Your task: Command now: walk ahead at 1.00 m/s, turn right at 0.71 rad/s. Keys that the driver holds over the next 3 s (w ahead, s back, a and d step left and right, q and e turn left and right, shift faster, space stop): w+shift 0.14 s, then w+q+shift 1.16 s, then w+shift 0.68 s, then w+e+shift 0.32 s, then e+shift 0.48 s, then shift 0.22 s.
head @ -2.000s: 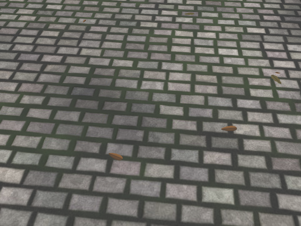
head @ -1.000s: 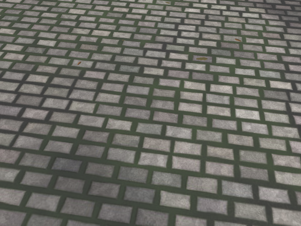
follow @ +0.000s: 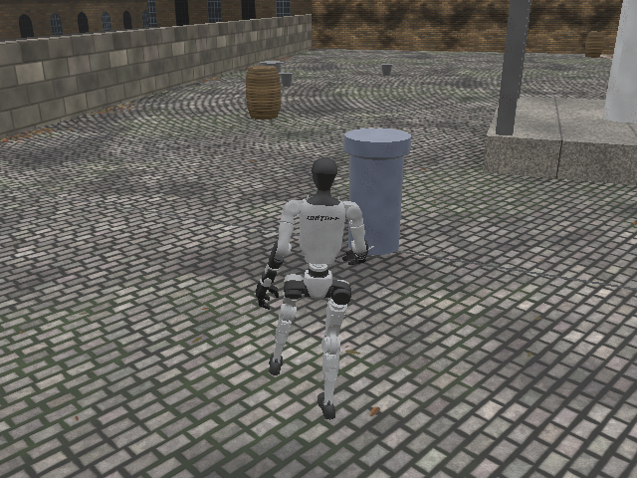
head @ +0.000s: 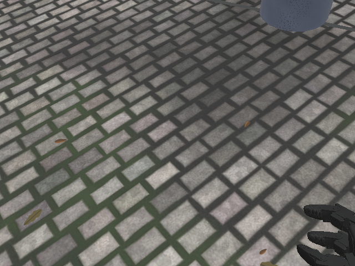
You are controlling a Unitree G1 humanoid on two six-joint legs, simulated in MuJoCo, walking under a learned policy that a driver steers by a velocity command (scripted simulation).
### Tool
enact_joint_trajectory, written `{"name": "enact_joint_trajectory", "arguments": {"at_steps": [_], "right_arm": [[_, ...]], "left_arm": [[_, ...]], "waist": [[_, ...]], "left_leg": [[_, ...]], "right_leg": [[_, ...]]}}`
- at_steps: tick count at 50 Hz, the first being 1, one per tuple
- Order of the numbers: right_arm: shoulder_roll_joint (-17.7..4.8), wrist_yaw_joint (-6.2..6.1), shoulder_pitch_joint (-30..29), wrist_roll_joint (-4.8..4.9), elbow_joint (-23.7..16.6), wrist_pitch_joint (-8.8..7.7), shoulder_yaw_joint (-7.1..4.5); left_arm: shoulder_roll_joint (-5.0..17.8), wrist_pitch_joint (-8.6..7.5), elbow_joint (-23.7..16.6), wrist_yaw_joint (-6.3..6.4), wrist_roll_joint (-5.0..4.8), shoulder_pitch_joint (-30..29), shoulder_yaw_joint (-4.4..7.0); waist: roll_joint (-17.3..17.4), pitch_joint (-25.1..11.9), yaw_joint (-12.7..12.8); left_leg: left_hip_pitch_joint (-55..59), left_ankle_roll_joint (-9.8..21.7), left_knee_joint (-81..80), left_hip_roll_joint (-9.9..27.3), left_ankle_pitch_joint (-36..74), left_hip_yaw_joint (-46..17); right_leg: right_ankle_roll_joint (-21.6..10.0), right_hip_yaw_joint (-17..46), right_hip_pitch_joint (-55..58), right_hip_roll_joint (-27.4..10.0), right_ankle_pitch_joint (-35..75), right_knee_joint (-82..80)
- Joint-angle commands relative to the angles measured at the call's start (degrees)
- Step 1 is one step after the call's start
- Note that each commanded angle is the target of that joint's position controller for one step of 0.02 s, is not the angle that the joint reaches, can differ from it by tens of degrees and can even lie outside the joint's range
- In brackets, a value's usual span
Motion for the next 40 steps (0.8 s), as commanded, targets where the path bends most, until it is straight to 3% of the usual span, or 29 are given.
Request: {"name": "enact_joint_trajectory", "arguments": {"at_steps": [1, 3, 5, 7, 8, 9, 10, 11, 12, 13, 14, 15, 16, 18, 20, 22, 24, 27, 29, 30, 31, 32, 33, 34, 35, 36, 37, 38, 40], "right_arm": [[-2.0, 0.91, -7.0, 0.84, -5.1, -1.02, -0.75], [-3.6, 1.34, -8.7, 1.84, -6.1, -1.39, -1.47], [-5.5, 1.59, -7.9, 2.45, -6.5, -1.73, -2.36], [-8.8, 1.08, 2.4, 2.72, -4.6, -1.92, -4.21], [-11.2, 0.45, 13.6, 3.25, -2.8, -1.26, -5.22], [-12.8, -0.08, 28.2, 2.33, -0.2, -0.45, -5.01], [-16.1, 1.53, 31.9, 1.16, 4.3, -0.51, -5.77], [-8.7, 1.94, 31.8, 1.66, 4.1, -0.55, -4.07], [-5.4, 1.58, 27.7, 1.56, 4.0, 0.09, -3.36], [-6.4, 1.82, 26.9, 1.05, 3.9, 0.58, -3.44], [-6.9, 2.21, 25.3, 0.78, 4.0, 0.50, -3.55], [-5.2, 2.26, 24.5, 0.28, 4.3, 0.30, -2.85], [-4.4, 2.27, 24.1, 0.80, 4.6, 0.34, -2.57], [-3.9, 1.78, 24.3, 2.22, 5.3, 0.50, -2.29], [-5.8, 0.70, 24.8, 3.02, 5.6, 0.72, -2.81], [-7.2, -0.30, 24.4, 3.13, 5.2, 1.26, -3.37], [-8.1, -0.68, 26.0, 3.56, 5.4, 1.66, -3.72], [-6.8, -0.87, 28.9, 4.33, 6.5, 2.44, -3.66], [-7.3, -0.63, 28.7, 3.62, 6.4, 3.11, -3.81], [-6.1, -0.41, 26.0, 2.22, 4.5, 3.40, -3.23], [1.3, -0.50, 31.7, 2.63, 2.9, 2.82, -1.13], [1.6, -0.85, 34.4, 5.59, 1.4, 2.47, 0.19], [-2.3, -1.44, 28.7, 5.92, 2.1, 2.89, -0.73], [-3.8, -1.35, 23.1, 4.38, 1.5, 3.17, -1.01], [-3.6, -0.97, 19.5, 2.91, 0.9, 3.47, -1.21], [-2.8, -0.32, 18.3, 2.68, 0.0, 4.03, -1.47], [-1.8, 0.27, 18.1, 3.30, -0.5, 4.93, -1.47], [-0.7, 0.66, 17.6, 3.74, -1.2, 5.75, -1.28], [-0.3, 1.15, 15.6, 3.33, -2.7, 6.56, -0.88]], "left_arm": [[8.8, -0.92, -2.8, 0.75, -0.36, -2.0, 2.53], [8.0, -0.91, -0.9, 0.88, -0.74, -0.2, 2.36], [8.7, -0.24, 0.6, 1.37, -0.45, 0.5, 2.80], [11.2, 0.57, 0.4, 1.15, 0.80, -1.4, 3.60], [12.2, 0.63, -0.5, 0.44, 2.37, -5.1, 3.29], [8.2, 0.32, -2.2, 0.10, 3.80, -7.3, 1.88], [0.7, -0.81, -1.7, -0.38, 0.04, 5.8, -0.05], [5.8, -1.36, -0.7, -0.31, -1.21, 1.7, -0.38], [8.6, -2.18, -2.9, -0.78, -0.93, -8.0, 0.07], [8.2, -3.33, -4.9, -0.84, 0.74, -16.1, -0.43], [7.1, -4.33, -6.5, -0.99, 1.52, -19.2, -0.36], [6.1, -4.65, -6.9, -1.17, 1.79, -19.0, -0.38], [5.5, -4.73, -6.8, -1.21, 1.70, -18.2, -0.56], [5.3, -4.71, -7.1, -1.00, 2.13, -18.3, -0.77], [4.4, -5.21, -9.4, -1.35, 2.41, -23.8, -1.52], [4.0, -5.76, -10.9, -2.09, 2.18, -29.3, -1.86], [5.1, -5.87, -11.4, -2.24, 1.76, -31.1, -1.23], [8.3, -5.54, -11.7, -1.25, 0.40, -31.5, 0.57], [11.3, -5.61, -10.8, -0.38, 0.00, -23.8, 2.68], [13.1, -5.36, -8.9, 0.25, 0.00, -11.6, 3.69], [18.0, -4.36, -7.2, 0.56, 1.44, -0.5, 4.71], [18.2, -3.94, -5.5, -0.60, 1.12, 0.0, 4.52], [12.8, -3.54, -6.4, -0.29, 0.91, -4.3, 3.49], [10.3, -3.13, -5.3, 0.02, 1.06, -5.9, 2.87], [8.8, -2.76, -4.3, 0.02, 2.05, -7.7, 2.40], [7.3, -2.74, -3.5, 0.03, 2.96, -9.9, 2.00], [5.8, -2.84, -2.7, -0.07, 2.95, -11.9, 1.70], [5.0, -3.01, -2.0, -0.26, 2.31, -12.9, 1.61], [6.2, -3.39, -1.1, -0.29, 1.56, -14.3, 2.04]], "waist": [[-5.3, 1.7, 1.1], [-7.1, 2.3, 2.0], [-8.4, 2.8, 0.9], [-10.9, -3.1, -4.8], [-11.7, -10.6, -11.8], [-7.6, -20.9, -17.3], [26.2, -27.9, -9.1], [22.2, -21.7, -11.8], [10.7, -12.2, -12.5], [-1.5, -7.5, -12.6], [-4.0, -4.2, -10.3], [-3.2, -4.1, -8.0], [-0.3, -3.5, -6.6], [-0.2, -1.4, -5.0], [-0.5, 1.7, -5.8], [0.7, 3.2, -7.2], [2.0, 2.6, -8.0], [2.9, 1.8, -7.5], [3.6, -3.7, -2.2], [2.5, -12.6, 4.1], [-13.5, -25.1, 3.7], [-28.4, -27.8, 1.1], [-20.2, -16.3, 2.2], [-12.4, -9.4, 2.2], [-5.6, -5.1, 0.8], [-6.8, -2.7, -1.5], [-7.9, -1.1, -3.4], [-8.0, -0.2, -4.4], [-6.4, 1.8, -5.8]], "left_leg": [[15.8, -0.7, -10.1, -4.5, 13.1, 7.3], [13.4, 0.4, -14.0, -3.8, 12.2, 5.9], [10.7, 2.0, -16.2, -3.7, 7.5, 5.9], [18.9, 5.0, -14.6, -5.5, -0.6, 8.1], [30.9, 7.1, -12.2, -4.9, -2.1, 9.8], [52.6, 9.6, -5.1, 1.8, -11.4, 0.6], [68.7, 21.1, -20.8, 13.9, -37.2, -36.4], [66.9, 18.9, -28.2, 13.1, -46.9, -45.8], [59.8, 17.8, -27.8, 11.1, -40.9, -36.7], [50.8, 16.8, -28.3, 8.1, -30.0, -30.4], [45.2, 17.6, -28.8, 6.1, -23.3, -27.1], [41.9, 17.7, -30.1, 3.9, -20.0, -24.3], [39.8, 18.5, -30.9, 2.7, -17.2, -22.4], [35.3, 19.8, -32.1, 2.9, -15.6, -20.7], [28.9, 19.6, -34.0, 3.3, -15.0, -18.9], [20.1, 17.3, -35.0, 0.7, -14.7, -14.6], [15.0, 15.6, -36.0, 0.5, -15.0, -13.9], [22.2, 12.8, -30.5, 1.2, -13.6, -15.1], [25.1, 9.9, -16.5, -1.3, 2.6, -12.9], [18.3, 7.9, -0.4, -3.4, 2.6, -10.1], [2.3, 5.4, 22.3, -8.9, -18.5, -4.2], [-8.7, 5.7, 36.1, -6.4, -30.6, -1.7], [-14.1, 5.6, 40.8, -3.4, -25.7, 0.2], [-14.8, 5.9, 40.7, -1.3, -22.1, 2.2], [-11.7, 6.1, 38.2, 0.8, -19.7, 2.9], [-8.8, 6.2, 35.6, 2.7, -18.4, 2.2], [-7.1, 6.2, 34.0, 4.2, -18.5, 1.9], [-7.0, 6.3, 33.1, 5.2, -18.8, 2.1], [-8.9, 5.5, 31.1, 6.1, -15.6, 2.4]], "right_leg": [[-5.6, 8.3, -16.5, -9.6, 5.6, -10.7], [-5.2, 10.3, -9.2, -11.9, 6.7, -8.6], [-4.6, 11.5, -0.1, -14.9, 16.6, -5.9], [-3.5, 10.7, 5.7, -16.4, 43.6, 5.0], [-1.9, 7.4, 4.2, -14.8, 53.7, 16.2], [-0.8, 5.9, -9.4, -12.3, 43.7, 36.8], [3.9, 2.4, -30.8, -0.8, -6.8, 58.3], [2.8, 1.8, -38.0, -4.6, -9.1, 60.3], [2.0, 0.0, -41.1, -7.7, -5.7, 59.5], [1.5, -1.6, -38.8, -8.6, -3.7, 55.7], [1.8, -1.7, -38.3, -9.6, -2.7, 50.6], [2.0, -1.0, -35.6, -11.1, -1.2, 46.4], [2.9, -1.3, -34.3, -11.4, -1.0, 42.5], [5.2, -2.0, -33.8, -12.3, -2.4, 34.7], [7.2, -3.5, -32.3, -12.3, 2.4, 25.2], [8.6, -5.1, -23.0, -10.2, 14.5, 15.3], [9.7, -5.1, -12.4, -8.4, 23.7, 10.8], [9.8, -3.8, -9.6, -8.4, 20.0, 5.7], [7.7, -5.1, -0.7, -8.1, 12.7, 4.6], [5.4, -1.7, 14.5, -13.3, 8.2, 8.0], [-2.3, 22.7, 35.3, -28.3, -12.4, 4.1], [-5.7, 46.1, 36.6, -34.8, -32.0, -7.0], [-3.8, 39.6, 28.4, -32.2, -30.6, -8.8], [-2.4, 28.8, 21.3, -30.5, -19.7, -8.1], [-1.5, 20.3, 13.2, -28.1, -9.0, -8.5], [-1.3, 14.4, 7.0, -26.4, -2.9, -9.3], [-0.7, 9.5, 3.1, -25.2, -0.1, -10.5], [-0.4, 5.8, 0.9, -25.0, 2.0, -11.8], [-0.7, -0.6, -1.3, -25.5, 9.4, -13.7]]}}
Next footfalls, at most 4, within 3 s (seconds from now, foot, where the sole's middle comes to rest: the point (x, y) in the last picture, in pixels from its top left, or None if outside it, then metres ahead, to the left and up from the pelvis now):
0.16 left None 0.39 0.16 -0.78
0.60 right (240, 202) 0.75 -0.10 -0.78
1.06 left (157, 141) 1.05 0.29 -0.78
1.48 right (147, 81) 1.48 0.41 -0.78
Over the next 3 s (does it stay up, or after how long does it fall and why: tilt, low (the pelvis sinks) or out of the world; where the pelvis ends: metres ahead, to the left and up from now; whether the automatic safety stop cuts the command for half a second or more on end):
stays up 1.86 1.28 -0.01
